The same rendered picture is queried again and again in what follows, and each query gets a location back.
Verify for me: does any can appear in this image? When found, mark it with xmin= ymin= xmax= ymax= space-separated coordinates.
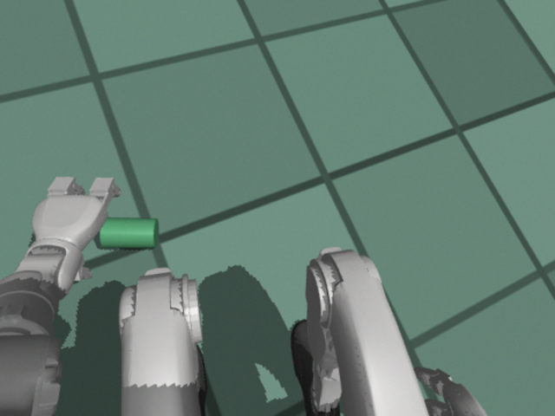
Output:
xmin=100 ymin=218 xmax=159 ymax=248

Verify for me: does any right robot foot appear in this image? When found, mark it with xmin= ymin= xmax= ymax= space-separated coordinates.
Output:
xmin=291 ymin=320 xmax=340 ymax=416

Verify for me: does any left robot hand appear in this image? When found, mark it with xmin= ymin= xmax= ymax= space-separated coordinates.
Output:
xmin=32 ymin=177 xmax=121 ymax=281

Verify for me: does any right robot hand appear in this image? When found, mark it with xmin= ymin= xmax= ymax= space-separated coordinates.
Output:
xmin=414 ymin=367 xmax=487 ymax=416

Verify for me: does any left robot arm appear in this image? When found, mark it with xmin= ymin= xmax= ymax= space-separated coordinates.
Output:
xmin=0 ymin=238 xmax=82 ymax=416

